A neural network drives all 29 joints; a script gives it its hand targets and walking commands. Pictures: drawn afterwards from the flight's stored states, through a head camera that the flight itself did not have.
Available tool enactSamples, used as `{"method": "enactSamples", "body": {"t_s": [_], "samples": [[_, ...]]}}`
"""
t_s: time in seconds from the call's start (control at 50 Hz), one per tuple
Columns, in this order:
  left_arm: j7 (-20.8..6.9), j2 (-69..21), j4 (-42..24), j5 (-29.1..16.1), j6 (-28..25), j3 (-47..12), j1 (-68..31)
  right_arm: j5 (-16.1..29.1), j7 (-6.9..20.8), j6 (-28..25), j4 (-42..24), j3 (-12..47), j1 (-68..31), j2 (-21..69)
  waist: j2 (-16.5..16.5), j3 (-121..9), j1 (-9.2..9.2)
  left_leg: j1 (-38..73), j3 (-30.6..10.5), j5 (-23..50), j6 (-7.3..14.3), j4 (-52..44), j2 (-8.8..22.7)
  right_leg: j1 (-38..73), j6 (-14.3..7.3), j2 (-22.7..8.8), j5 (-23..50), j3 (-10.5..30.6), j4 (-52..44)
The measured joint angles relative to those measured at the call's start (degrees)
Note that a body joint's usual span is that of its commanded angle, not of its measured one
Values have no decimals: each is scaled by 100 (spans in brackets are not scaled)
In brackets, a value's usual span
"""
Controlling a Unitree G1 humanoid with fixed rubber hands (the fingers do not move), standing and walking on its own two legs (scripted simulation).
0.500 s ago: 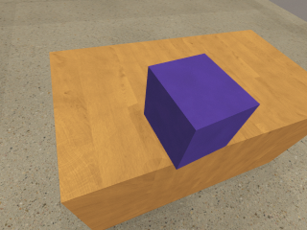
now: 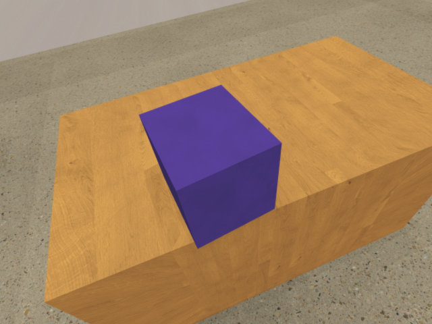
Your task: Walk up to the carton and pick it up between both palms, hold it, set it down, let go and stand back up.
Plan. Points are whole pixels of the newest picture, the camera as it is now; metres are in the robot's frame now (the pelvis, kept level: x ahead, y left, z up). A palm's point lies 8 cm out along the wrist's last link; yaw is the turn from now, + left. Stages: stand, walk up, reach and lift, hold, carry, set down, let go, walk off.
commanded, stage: walk up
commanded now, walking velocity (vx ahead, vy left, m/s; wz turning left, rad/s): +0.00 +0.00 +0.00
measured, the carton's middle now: (209, 163) +0.48 +0.01 +0.01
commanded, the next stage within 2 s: none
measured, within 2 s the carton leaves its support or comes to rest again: neither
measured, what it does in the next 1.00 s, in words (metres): steps on the spot: left foot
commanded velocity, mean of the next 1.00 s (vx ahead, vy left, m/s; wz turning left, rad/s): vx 0.00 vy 0.02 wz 0.01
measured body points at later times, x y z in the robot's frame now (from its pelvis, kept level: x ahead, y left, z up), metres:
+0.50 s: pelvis +0.00 +0.00 -0.01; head +0.00 +0.00 +0.44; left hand -0.04 +0.21 -0.17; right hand -0.03 -0.19 -0.17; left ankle -0.05 +0.11 -0.75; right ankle -0.01 -0.06 -0.75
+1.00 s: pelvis -0.01 +0.06 -0.01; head +0.01 +0.05 +0.44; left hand -0.06 +0.28 -0.16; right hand +0.01 -0.17 -0.17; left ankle -0.02 +0.20 -0.74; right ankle -0.01 -0.06 -0.75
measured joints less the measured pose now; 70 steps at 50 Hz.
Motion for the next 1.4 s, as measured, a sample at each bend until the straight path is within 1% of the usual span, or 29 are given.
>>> {"method": "enactSamples", "body": {"t_s": [0.06, 0.1, 0.16, 0.2, 0.22, 0.28, 0.32, 0.4, 0.54, 0.74, 0.76, 0.8, 0.82, 0.86, 0.88, 0.92, 0.96, 0.98, 1.02, 1.04, 1.08, 1.1, 1.14, 1.16, 1.2, 1.28, 1.36, 1.4], "samples": [[22, 42, 73, 23, 4, -65, 67, 8, -16, 24, 79, 40, 37, 79, -38, -10, -15, 227, 65, -38, -55, -351, 13, 21, -106, 177, 10, -107, -54], [36, 50, 110, 53, 1, -99, 135, 21, -40, 26, 133, 63, 34, 122, -87, -22, 26, 383, 114, -244, -81, -676, 4, -9, -168, 282, 13, -139, -57], [29, 48, 187, 90, 29, -159, 241, 28, -70, -16, 168, 106, 1, 162, -159, -8, 83, 628, 153, -537, -61, -1276, -39, -76, -235, 395, -14, -166, 16], [7, 53, 240, 81, 40, -190, 294, 47, -94, -86, 196, 148, -14, 198, -201, 24, 112, 827, 148, -321, -21, -1819, -53, -94, -250, 449, -51, -204, 80], [-3, 56, 269, 66, 40, -194, 320, 49, -103, -133, 214, 171, -15, 221, -216, 37, 119, 948, 135, -28, 5, -2165, -39, -103, -248, 478, -74, -227, 121], [-43, 119, 394, 1, 48, -179, 375, 56, -108, -245, 309, 242, -3, 375, -461, 39, 174, 1210, 181, 54, 41, -2590, -127, -49, -213, 389, -109, -188, 154], [-65, 112, 444, -13, 55, -179, 411, 58, -94, -290, 354, 289, 40, 422, -502, -4, 226, 1273, 196, 92, 61, -2691, -151, 15, -186, 371, -64, -168, 54], [-91, 89, 525, 7, 64, -168, 423, 64, -96, -358, 397, 377, 46, 507, -476, 12, 284, 1378, 228, 159, 110, -2833, -207, 73, -138, 318, -23, -133, 3], [-74, 69, 704, 22, 68, -167, 490, 44, -114, -409, 389, 441, 58, 605, -361, 3, 244, 1434, 277, 188, 181, -2899, -270, 79, -68, 258, -30, -80, 28], [-48, 45, 816, 23, 68, -155, 439, 33, -121, -480, 438, 482, 184, 617, -436, 74, 248, 1434, 290, 234, 230, -2966, -332, 34, -19, 196, -33, -63, 62], [-36, 38, 761, 48, 86, -133, 427, 15, -112, -442, 401, 427, 204, 593, -420, 70, 256, 1289, 279, 185, 212, -2751, -336, -42, -10, 178, -57, -85, 135], [43, 67, 575, 90, 111, -62, 353, -32, -93, -282, 304, 287, 203, 469, -392, 119, 313, 668, 352, -485, 70, -1490, -359, -236, 6, 49, -157, -157, 379], [84, 102, 498, 111, 116, -23, 326, -70, -84, -198, 274, 227, 176, 385, -410, 155, 382, 364, 434, -738, 15, -816, -375, -299, 18, -55, -195, -146, 471], [130, 171, 402, 140, 126, 67, 339, -137, -58, -90, 200, 122, 78, 192, -436, 188, 527, -111, 517, -822, -68, 169, -348, -367, 67, -245, -184, -36, 507], [151, 195, 415, 121, 129, 85, 383, -125, -29, -80, 139, 105, 6, 103, -416, 186, 530, -202, 473, -745, -58, 279, -275, -342, 98, -287, -136, 11, 430], [157, 230, 535, 120, 162, 90, 479, -89, 12, -155, -17, 111, -133, 25, -344, 133, 384, -168, 255, -573, -18, -111, -71, -293, 181, -280, -42, 20, 284], [122, 241, 651, 142, 180, 78, 494, -58, -14, -230, -120, 121, -235, 58, -268, 103, 247, 3, 63, -389, -42, -740, 103, -294, 263, -223, -56, -33, 316], [93, 243, 684, 145, 175, 63, 479, -39, -41, -248, -147, 140, -271, 95, -251, 112, 218, 141, 34, -258, -55, -1112, 157, -303, 298, -197, -100, -50, 391], [28, 239, 710, 141, 176, 47, 441, 11, -92, -297, -171, 197, -282, 183, -250, 119, 205, 513, 80, 248, -103, -2021, 207, -345, 370, -158, -233, -70, 615], [-3, 286, 729, 127, 188, 55, 392, 26, -111, -329, -132, 224, -291, 293, -407, 145, 215, 634, 139, 275, -120, -2182, 135, -347, 411, -240, -306, -29, 734], [-44, 378, 703, 82, 213, 63, 350, 25, -120, -395, -109, 310, -186, 505, -726, 91, 289, 784, 250, 281, -89, -2328, -16, -305, 377, -378, -400, 86, 785], [-50, 383, 676, 56, 232, 56, 351, 13, -136, -399, -94, 331, -102, 565, -784, 6, 306, 797, 253, 278, -58, -2364, -39, -267, 351, -379, -431, 111, 706], [-64, 352, 626, 46, 261, 40, 333, -16, -139, -361, -31, 339, 10, 619, -847, -101, 334, 836, 258, 288, 11, -2454, -90, -175, 345, -403, -243, 142, 485], [-76, 331, 618, 45, 260, 36, 307, -22, -135, -352, -12, 347, 28, 631, -872, -95, 357, 890, 282, 314, 38, -2531, -126, -135, 396, -437, -177, 168, 417], [-95, 270, 619, 47, 229, 19, 272, -14, -149, -369, -5, 353, 31, 620, -852, -56, 371, 972, 328, 376, 87, -2665, -173, -68, 511, -484, -124, 211, 289], [-97, 179, 679, 38, 184, -5, 274, 18, -130, -456, -42, 358, 72, 577, -742, 6, 279, 1011, 367, 461, 169, -2831, -269, -48, 654, -578, -64, 247, 156], [-70, 173, 759, 30, 162, 5, 284, 0, -98, -496, -24, 361, 133, 584, -613, 93, 220, 1038, 361, 479, 206, -2885, -317, -15, 761, -629, -53, 240, 108], [-55, 190, 799, 24, 148, 22, 300, 0, -85, -509, -13, 360, 162, 584, -567, 118, 201, 1063, 352, 468, 211, -2886, -326, 8, 779, -639, -74, 230, 120]]}}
